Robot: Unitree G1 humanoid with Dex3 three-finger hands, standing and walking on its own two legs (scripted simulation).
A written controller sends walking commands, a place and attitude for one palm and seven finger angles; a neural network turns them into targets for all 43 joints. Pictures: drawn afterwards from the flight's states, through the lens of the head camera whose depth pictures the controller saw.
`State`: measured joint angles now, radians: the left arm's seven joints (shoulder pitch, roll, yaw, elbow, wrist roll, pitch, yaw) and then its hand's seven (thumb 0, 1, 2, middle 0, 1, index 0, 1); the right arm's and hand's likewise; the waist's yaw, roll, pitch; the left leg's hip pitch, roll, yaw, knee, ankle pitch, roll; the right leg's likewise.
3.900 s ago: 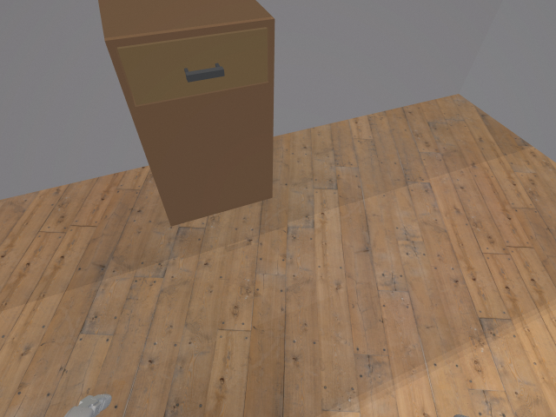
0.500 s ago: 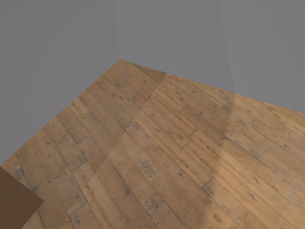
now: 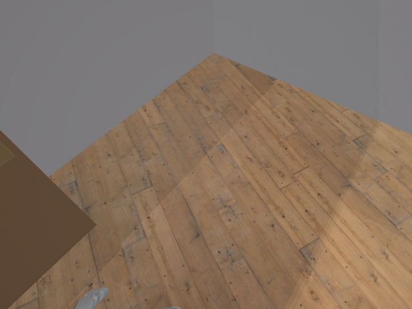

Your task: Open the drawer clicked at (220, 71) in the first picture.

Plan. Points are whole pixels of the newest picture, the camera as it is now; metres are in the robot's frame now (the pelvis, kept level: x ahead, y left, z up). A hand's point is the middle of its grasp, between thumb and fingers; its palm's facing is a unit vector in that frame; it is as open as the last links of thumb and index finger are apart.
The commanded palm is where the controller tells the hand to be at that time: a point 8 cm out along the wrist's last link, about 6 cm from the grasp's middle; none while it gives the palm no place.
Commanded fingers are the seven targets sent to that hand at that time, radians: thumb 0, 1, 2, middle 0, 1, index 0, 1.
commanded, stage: turn to face it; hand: left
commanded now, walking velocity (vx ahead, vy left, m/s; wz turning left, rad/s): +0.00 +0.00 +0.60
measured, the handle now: out of the picture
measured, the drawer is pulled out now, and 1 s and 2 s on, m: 0.00 0.00 0.00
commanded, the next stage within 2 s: take the last steps up to it in 1.30 s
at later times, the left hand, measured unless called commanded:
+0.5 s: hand out of the picture -0.07 +0.24 -0.19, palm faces +0.36 -0.90 -0.25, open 7.4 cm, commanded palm none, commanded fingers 0.00 0.90 0.90 -0.20 -0.30 -0.20 -0.30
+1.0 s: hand out of the picture -0.02 +0.23 -0.13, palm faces +0.56 -0.78 -0.29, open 7.3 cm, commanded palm none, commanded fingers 0.00 0.90 0.90 -0.20 -0.30 -0.20 -0.30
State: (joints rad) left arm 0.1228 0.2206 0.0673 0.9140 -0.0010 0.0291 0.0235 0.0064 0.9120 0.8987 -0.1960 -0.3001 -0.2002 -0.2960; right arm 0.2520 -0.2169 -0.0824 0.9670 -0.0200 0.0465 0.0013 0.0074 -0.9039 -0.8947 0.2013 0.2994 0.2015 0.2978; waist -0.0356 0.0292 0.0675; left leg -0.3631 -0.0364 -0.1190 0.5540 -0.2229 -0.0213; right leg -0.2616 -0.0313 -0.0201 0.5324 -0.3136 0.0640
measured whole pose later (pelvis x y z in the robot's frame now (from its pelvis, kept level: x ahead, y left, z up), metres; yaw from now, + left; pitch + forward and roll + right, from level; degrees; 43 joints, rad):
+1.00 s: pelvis -0.02 -0.01 +0.00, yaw +36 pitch +0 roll +0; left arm 0.13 0.19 0.03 0.85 0.01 0.02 0.02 0.00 0.91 0.90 -0.20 -0.30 -0.20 -0.30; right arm 0.23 -0.25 -0.10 0.94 -0.02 0.07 0.01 0.01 -0.90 -0.89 0.20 0.30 0.20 0.30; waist -0.04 0.06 0.06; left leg -0.44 -0.08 -0.11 0.82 -0.42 -0.02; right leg -0.25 -0.04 -0.05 0.57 -0.30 0.00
